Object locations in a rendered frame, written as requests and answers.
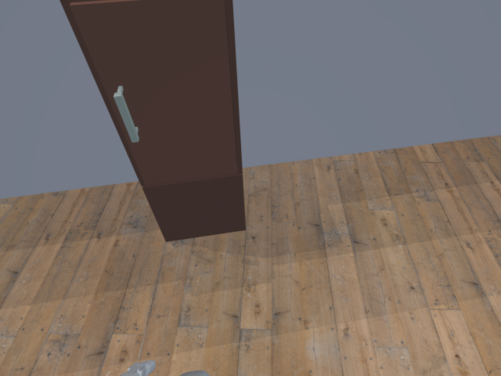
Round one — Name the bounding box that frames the cupboard door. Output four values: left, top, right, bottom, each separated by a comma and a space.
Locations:
70, 0, 237, 185

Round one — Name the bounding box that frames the left robot hand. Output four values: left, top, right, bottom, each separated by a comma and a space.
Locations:
120, 360, 156, 376

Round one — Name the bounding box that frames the handle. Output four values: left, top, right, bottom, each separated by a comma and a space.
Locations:
114, 86, 139, 143

